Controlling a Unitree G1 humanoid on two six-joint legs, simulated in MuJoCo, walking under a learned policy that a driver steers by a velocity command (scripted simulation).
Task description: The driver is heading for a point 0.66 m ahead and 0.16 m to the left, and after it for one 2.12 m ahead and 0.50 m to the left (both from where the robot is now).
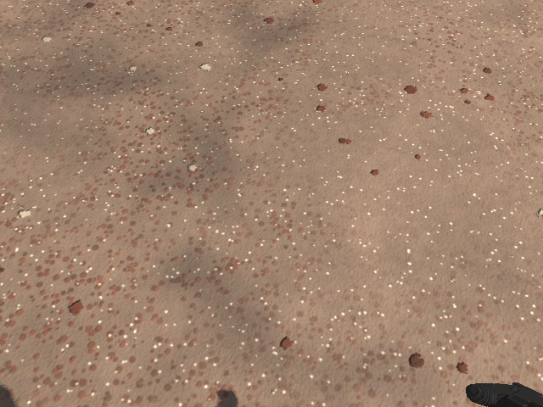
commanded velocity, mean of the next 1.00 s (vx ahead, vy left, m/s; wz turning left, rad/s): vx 0.27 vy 0.00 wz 0.21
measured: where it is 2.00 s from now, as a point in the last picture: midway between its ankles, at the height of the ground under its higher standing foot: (213, 263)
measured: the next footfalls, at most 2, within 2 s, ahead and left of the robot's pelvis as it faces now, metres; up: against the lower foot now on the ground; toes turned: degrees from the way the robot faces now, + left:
right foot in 0.42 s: +0.36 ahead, -0.11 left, +0.00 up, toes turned +1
left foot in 0.82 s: +0.25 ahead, +0.12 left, +0.00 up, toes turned +14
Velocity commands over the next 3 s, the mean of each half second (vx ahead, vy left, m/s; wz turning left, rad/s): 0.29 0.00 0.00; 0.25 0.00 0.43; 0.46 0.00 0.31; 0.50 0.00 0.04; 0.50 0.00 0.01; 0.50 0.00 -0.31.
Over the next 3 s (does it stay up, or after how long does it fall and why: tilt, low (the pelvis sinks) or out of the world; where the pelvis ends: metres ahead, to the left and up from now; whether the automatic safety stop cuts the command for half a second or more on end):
stays up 1.32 0.50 0.02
